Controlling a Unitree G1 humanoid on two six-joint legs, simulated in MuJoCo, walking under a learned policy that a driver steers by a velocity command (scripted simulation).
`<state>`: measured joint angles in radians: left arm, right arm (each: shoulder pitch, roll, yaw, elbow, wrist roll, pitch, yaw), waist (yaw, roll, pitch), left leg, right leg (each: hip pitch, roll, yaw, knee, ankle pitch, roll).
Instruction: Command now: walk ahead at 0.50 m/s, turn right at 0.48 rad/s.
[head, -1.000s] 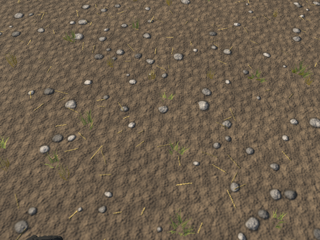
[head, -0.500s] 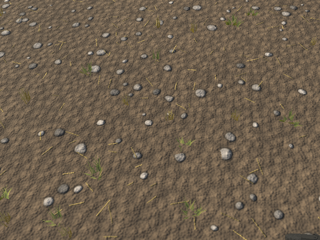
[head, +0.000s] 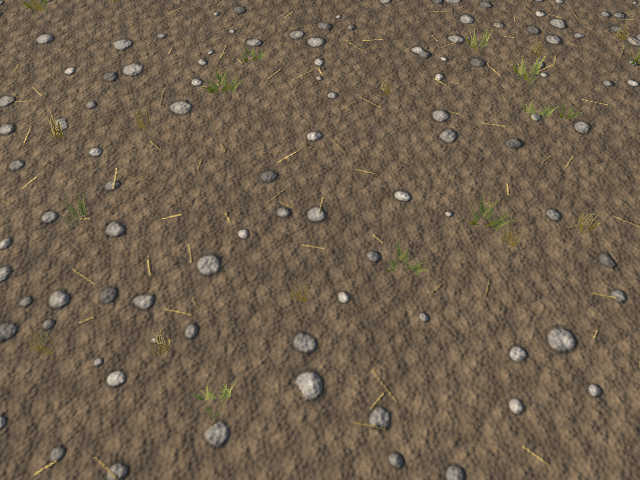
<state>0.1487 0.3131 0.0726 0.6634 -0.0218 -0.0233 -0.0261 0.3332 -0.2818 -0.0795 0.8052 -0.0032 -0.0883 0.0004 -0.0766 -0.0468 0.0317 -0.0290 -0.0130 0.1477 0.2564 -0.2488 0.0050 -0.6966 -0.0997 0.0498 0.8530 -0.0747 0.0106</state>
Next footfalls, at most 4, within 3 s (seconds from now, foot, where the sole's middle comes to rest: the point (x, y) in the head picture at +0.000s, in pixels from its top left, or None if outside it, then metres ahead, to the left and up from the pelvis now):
0.16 right None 0.26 -0.15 -0.78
0.72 left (274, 440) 0.56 0.08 -0.78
1.20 right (321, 304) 0.89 -0.04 -0.78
1.64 left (215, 297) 0.93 0.21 -0.78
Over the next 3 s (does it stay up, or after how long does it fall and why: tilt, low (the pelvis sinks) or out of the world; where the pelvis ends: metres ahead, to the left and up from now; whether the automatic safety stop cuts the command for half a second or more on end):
stays up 0.99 0.10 0.00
